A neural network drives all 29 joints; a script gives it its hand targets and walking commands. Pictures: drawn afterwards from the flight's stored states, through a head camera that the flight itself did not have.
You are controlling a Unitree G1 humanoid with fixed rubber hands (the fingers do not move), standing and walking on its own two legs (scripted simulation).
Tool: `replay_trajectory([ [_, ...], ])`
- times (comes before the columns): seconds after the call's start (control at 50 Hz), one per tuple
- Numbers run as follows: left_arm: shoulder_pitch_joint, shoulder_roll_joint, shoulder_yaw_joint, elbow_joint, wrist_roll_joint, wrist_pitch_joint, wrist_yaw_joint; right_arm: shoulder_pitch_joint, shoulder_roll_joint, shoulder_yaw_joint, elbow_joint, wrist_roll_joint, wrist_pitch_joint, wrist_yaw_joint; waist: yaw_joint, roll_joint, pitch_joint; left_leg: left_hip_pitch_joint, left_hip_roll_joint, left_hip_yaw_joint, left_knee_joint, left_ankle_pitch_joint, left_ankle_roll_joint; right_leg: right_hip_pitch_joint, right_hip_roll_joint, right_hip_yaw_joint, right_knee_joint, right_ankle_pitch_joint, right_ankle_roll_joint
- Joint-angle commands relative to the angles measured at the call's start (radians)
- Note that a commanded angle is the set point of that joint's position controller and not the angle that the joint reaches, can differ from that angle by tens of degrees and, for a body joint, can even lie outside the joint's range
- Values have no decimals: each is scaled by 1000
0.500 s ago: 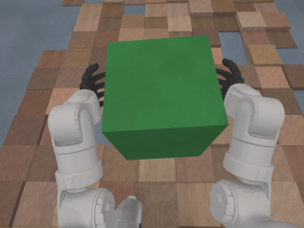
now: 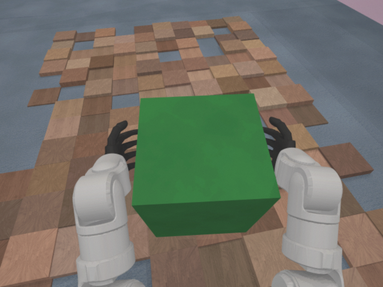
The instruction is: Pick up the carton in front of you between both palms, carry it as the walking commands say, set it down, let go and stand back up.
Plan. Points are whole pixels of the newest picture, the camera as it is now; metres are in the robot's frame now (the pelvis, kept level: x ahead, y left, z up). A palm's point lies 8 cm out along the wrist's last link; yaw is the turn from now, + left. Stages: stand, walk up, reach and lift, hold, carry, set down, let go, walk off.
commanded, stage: carry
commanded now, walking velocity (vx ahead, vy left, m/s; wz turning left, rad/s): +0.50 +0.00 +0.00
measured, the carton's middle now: (199, 173) +0.35 -0.03 +0.07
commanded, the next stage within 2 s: none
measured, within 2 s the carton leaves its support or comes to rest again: neither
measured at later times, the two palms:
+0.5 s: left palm (121, 80) +0.65 +0.16 +0.11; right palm (228, 79) +0.63 -0.14 +0.11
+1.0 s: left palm (140, 12) +0.94 +0.11 +0.18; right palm (226, 9) +0.96 -0.19 +0.17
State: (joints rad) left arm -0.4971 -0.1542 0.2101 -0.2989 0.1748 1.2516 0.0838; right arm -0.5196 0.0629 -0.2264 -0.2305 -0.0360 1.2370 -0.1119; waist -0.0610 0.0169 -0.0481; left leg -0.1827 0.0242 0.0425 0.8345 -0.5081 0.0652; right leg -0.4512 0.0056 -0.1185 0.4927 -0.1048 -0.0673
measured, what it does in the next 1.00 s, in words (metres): walks ahead: left foot, then right foot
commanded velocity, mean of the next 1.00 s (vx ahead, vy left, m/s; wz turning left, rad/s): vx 0.50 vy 0.00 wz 0.00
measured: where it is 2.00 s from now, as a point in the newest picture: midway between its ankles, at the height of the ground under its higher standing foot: (192, 138)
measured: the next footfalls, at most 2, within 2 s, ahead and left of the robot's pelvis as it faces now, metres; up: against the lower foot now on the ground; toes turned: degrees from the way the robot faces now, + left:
left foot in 0.36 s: +0.39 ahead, +0.11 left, +0.02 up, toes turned +7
right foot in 0.82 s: +0.62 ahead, -0.11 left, +0.00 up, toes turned -4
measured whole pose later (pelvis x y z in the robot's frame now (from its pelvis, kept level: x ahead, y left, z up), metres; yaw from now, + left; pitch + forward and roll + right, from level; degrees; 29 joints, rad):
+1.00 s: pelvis +0.58 -0.04 +0.01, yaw +1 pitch +5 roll +3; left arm -0.82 0.01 0.28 0.03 0.05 1.36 0.12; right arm -0.86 -0.03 -0.24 0.08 -0.04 1.37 -0.16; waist 0.03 0.01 -0.02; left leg -0.59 0.01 0.03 1.20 -0.42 0.03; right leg -0.36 0.00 -0.10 0.52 -0.25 -0.09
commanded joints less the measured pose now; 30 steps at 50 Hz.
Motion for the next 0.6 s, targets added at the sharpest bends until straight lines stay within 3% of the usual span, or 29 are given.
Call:
replay_trajectory([
  [0.0,-498,-706,-681,162,-398,23,-191,-644,878,775,80,422,48,266,128,-301,-479,-602,-32,-34,500,-56,-43,842,-392,558,-22,476,-191],
  [0.02,-549,-744,-690,157,-435,14,-203,-671,905,768,103,418,44,262,130,-237,-474,-619,3,-51,516,-24,-38,778,-370,570,-55,321,-207],
  [0.04,-633,-797,-718,132,-479,6,-214,-697,933,755,113,414,31,258,122,-122,-421,-605,29,-59,482,42,-39,666,-335,508,-92,265,-190],
  [0.06,-722,-840,-740,117,-522,-2,-223,-726,960,745,123,406,20,251,107,-68,-407,-564,47,-67,415,103,-46,583,-306,452,-131,207,-164],
  [0.1,-835,-902,-767,118,-586,-23,-235,-765,995,724,138,388,-4,232,102,-113,-397,-520,39,-38,359,158,-50,509,-264,350,-154,182,-145],
  [0.14,-865,-927,-760,155,-615,-40,-241,-767,992,700,162,360,-25,209,107,-147,-399,-575,38,-21,353,182,-45,519,-247,317,-153,124,-161],
  [0.2,-874,-941,-734,226,-625,-59,-243,-755,966,657,214,318,-45,187,120,-114,-362,-666,47,-3,218,229,-48,562,-238,297,-146,146,-176],
  [0.22,-878,-944,-725,244,-625,-64,-243,-752,963,646,231,310,-50,185,125,-93,-341,-612,36,19,87,218,-48,516,-227,263,-158,162,-175],
  [0.28,-872,-955,-706,287,-622,-73,-243,-756,970,636,265,307,-59,187,113,-160,-311,-383,-39,135,-145,304,-23,421,-194,147,-128,328,-118],
  [0.3,-860,-960,-697,300,-617,-73,-240,-759,977,637,269,313,-58,190,95,-175,-323,-295,-61,153,-212,341,-10,408,-190,112,-76,410,-91],
  [0.32,-843,-965,-688,317,-609,-72,-237,-745,986,635,281,319,-58,194,55,-155,-363,-137,-86,183,-316,415,3,380,-163,43,42,519,-50],
  [0.34,-818,-969,-679,329,-594,-71,-233,-721,987,629,296,329,-58,199,11,-109,-444,102,-59,136,-344,447,21,283,-132,3,193,478,-1],
  [0.36,-808,-966,-665,335,-576,-67,-230,-705,981,622,296,330,-61,204,-26,62,-552,361,183,-256,-394,281,107,53,-70,7,470,168,52],
  [0.38,-813,-974,-656,338,-564,-65,-230,-723,992,625,303,332,-71,206,-19,303,-586,534,362,-648,-456,471,233,-216,81,70,708,-386,67],
  [0.4,-833,-976,-659,329,-559,-68,-224,-738,1022,643,279,353,-74,212,-17,245,-581,533,342,-603,-427,503,244,-289,20,161,828,-400,36],
  [0.44,-866,-992,-653,291,-547,-78,-210,-853,1070,686,176,415,-89,222,-26,51,-503,420,292,-444,-406,620,193,-328,-44,166,768,-325,22],
  [0.48,-844,-985,-645,255,-526,-85,-185,-935,1118,734,96,478,-91,227,-7,44,-487,322,257,-346,-440,585,157,-260,-67,160,643,-269,30],
  [0.52,-810,-957,-642,226,-495,-90,-161,-945,1119,757,58,509,-89,231,-3,69,-492,300,247,-282,-451,607,157,-219,-46,122,530,-282,35],
  [0.58,-771,-900,-641,190,-449,-91,-137,-917,1085,767,43,522,-82,238,-12,101,-487,340,239,-228,-453,628,166,-247,-55,107,399,-182,52],
])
